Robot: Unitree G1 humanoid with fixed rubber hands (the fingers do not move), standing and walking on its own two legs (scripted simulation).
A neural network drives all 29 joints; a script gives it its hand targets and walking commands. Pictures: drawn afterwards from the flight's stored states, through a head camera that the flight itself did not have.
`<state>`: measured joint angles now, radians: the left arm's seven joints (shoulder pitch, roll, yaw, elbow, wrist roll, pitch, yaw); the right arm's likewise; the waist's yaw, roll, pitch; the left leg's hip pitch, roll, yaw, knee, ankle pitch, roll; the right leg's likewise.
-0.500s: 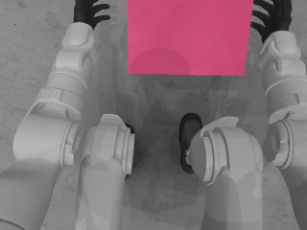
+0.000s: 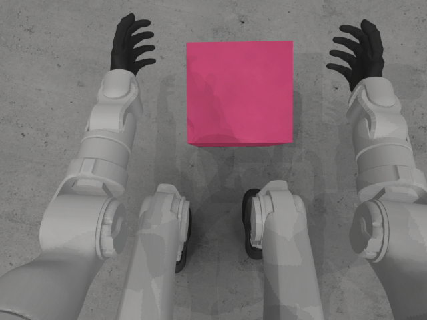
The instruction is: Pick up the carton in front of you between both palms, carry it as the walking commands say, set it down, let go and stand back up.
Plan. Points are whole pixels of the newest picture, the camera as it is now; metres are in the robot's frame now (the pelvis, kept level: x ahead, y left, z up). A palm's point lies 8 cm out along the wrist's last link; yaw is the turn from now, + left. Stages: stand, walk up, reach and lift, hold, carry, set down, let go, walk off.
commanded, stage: set down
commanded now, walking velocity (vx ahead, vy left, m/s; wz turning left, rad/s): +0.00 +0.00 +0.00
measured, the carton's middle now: (235, 104) +0.49 -0.06 -0.34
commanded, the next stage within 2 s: let go in 0.56 s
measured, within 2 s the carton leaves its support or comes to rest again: neither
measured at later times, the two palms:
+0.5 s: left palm (66, 24) +0.51 +0.14 +0.03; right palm out of the picture +0.48 -0.27 +0.03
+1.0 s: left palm out of the picture +0.41 +0.17 +0.15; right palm out of the picture +0.38 -0.27 +0.15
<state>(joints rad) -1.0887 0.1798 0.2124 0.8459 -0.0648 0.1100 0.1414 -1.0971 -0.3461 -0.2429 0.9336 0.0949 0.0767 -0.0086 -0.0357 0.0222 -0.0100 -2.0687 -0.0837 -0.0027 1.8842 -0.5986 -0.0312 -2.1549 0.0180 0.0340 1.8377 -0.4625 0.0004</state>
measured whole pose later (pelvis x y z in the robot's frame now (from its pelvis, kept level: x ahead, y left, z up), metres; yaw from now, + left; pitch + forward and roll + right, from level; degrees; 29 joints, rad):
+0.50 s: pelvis +0.03 -0.01 +0.13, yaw -1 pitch +46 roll +3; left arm -0.90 0.15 0.24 0.72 -0.02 0.12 0.08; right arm -0.93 -0.30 -0.29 0.80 0.03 0.11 0.05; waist -0.02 0.01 -0.12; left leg -1.69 -0.06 -0.03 1.38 -0.48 -0.03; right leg -1.77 0.03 0.03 1.35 -0.37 -0.01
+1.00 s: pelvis +0.09 -0.01 +0.26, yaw -3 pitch +31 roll +1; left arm -0.30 0.15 0.15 0.58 0.04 0.04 0.00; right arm -0.31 -0.23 -0.18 0.61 -0.02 0.03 0.06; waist -0.02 0.01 -0.09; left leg -0.99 -0.03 -0.05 0.84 -0.37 -0.02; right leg -1.07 0.03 0.02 0.82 -0.28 -0.02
